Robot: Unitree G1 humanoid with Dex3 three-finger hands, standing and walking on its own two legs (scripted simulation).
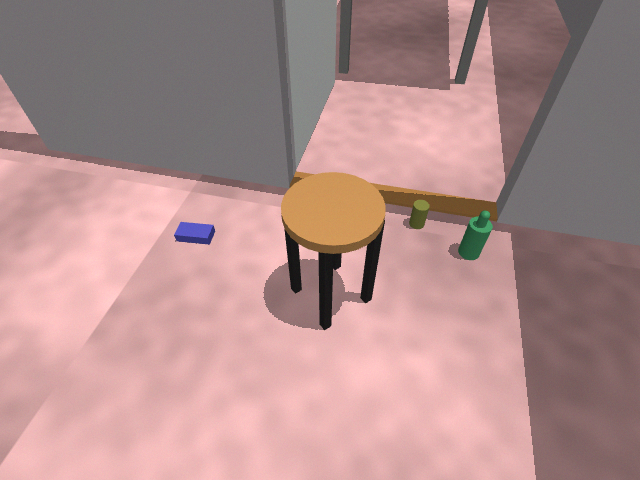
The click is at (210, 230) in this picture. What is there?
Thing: flat box
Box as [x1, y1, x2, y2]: [174, 222, 214, 244]
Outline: 180,222 174,234 176,240 209,244 214,232 213,225
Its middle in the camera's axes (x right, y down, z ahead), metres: -0.53 +0.00 +1.67
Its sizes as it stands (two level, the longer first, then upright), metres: 0.146 0.077 0.041
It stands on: the floor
